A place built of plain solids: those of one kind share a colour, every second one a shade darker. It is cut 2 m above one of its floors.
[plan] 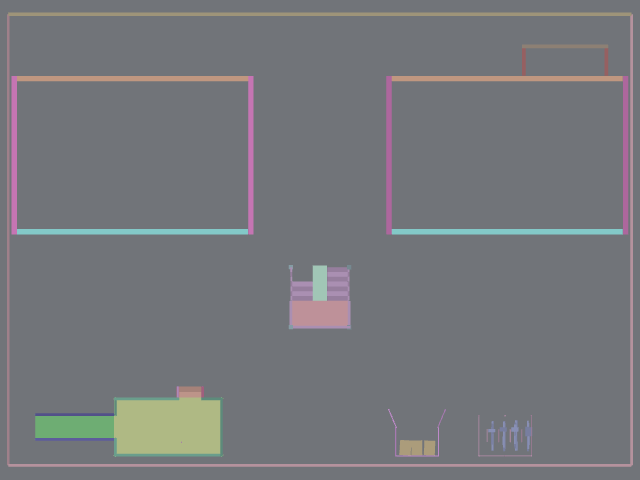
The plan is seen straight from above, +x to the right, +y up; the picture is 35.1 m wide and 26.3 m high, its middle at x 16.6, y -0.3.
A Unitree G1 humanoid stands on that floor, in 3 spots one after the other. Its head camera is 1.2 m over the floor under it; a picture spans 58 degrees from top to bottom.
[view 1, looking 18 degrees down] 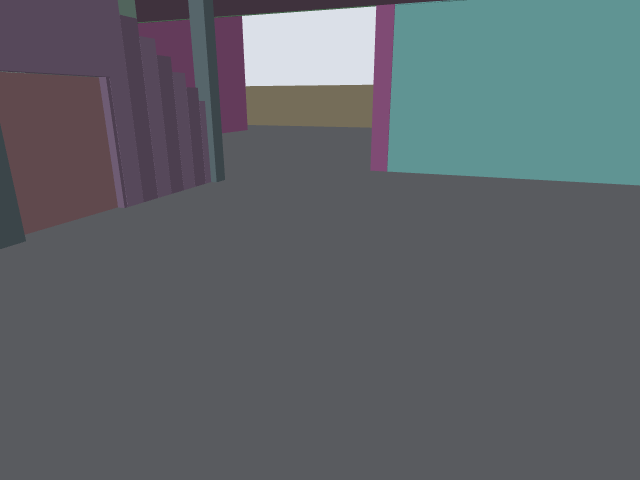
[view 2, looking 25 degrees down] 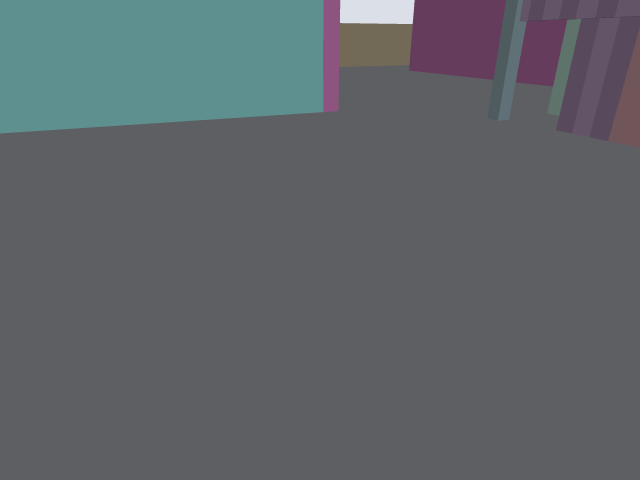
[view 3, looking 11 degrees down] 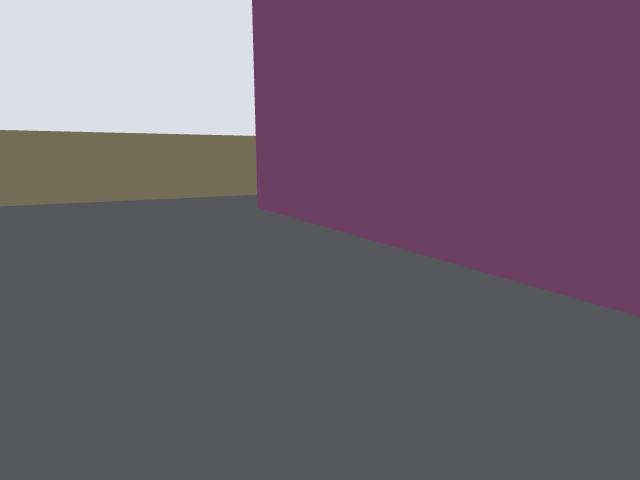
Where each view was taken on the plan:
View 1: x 22.02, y -7.50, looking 110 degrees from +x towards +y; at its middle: ground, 3.88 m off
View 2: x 9.49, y -7.33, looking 67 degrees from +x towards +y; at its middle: ground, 2.84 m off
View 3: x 16.60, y -0.90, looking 61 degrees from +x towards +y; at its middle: ground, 6.29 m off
